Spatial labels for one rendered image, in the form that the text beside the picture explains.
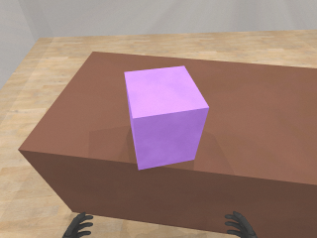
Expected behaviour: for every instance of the pedestal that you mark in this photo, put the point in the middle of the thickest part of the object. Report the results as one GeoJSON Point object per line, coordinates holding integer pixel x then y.
{"type": "Point", "coordinates": [257, 153]}

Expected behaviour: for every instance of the right robot hand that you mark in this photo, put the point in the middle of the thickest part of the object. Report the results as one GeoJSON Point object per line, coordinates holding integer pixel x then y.
{"type": "Point", "coordinates": [246, 230]}

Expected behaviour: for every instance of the left robot hand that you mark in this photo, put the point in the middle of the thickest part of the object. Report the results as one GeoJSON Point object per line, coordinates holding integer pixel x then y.
{"type": "Point", "coordinates": [75, 226]}

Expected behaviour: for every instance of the carton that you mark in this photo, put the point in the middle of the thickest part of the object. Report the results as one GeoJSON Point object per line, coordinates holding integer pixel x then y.
{"type": "Point", "coordinates": [167, 115]}

